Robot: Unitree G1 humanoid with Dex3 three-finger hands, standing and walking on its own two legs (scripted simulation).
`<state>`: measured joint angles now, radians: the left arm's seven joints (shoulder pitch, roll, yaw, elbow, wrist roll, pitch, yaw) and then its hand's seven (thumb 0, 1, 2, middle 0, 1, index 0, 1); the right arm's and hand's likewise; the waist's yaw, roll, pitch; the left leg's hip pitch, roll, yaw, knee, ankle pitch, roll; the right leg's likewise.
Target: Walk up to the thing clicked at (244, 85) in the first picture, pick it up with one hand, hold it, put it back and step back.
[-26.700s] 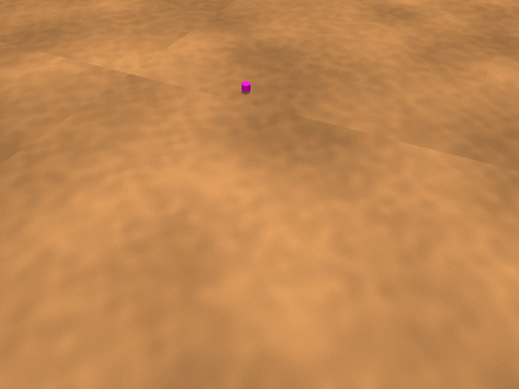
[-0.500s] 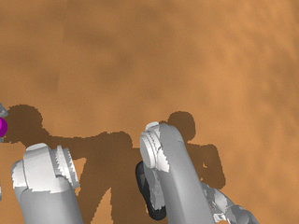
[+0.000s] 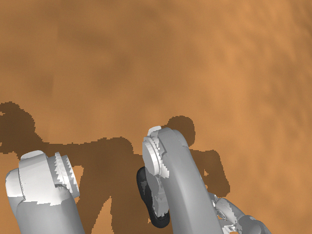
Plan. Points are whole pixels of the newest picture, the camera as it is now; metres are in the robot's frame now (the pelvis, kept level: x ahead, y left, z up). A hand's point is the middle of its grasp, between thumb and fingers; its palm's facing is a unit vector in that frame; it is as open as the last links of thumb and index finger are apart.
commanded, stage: open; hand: left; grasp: from above
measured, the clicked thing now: out of the picture +0.38 +0.34 -0.27
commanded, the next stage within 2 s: withdraw in 0.50 s
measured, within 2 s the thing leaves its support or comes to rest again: neither
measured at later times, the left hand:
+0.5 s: hand out of the picture +0.36 +0.34 -0.24, palm faces -0.44 -0.21 -0.88, open 13.9 cm
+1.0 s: hand out of the picture +0.39 +0.37 -0.13, palm faces -0.25 -0.09 -0.96, open 14.0 cm
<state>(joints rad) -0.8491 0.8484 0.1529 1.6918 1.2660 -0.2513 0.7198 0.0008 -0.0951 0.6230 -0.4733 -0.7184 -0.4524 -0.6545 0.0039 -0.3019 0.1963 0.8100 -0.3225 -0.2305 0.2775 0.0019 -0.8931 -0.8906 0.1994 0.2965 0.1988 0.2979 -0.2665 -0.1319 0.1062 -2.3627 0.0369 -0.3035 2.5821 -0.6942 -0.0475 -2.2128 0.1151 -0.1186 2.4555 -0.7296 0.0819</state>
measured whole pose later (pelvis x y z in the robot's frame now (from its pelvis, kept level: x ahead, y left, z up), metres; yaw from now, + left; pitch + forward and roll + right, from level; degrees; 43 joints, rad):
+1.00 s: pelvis +0.00 +0.00 +0.02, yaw +2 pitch +31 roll -11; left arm -0.71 0.70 0.11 1.22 1.17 -0.12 0.53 0.00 -0.48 0.95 -0.08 -1.00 -0.10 -0.97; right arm 0.07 -0.28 0.05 0.80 -0.18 -0.15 0.29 0.00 -0.90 -0.89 0.20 0.30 0.20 0.30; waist -0.16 -0.01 -0.09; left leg -2.36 0.04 -0.24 2.50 -0.70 -0.04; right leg -2.21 0.08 -0.09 2.40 -0.76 0.07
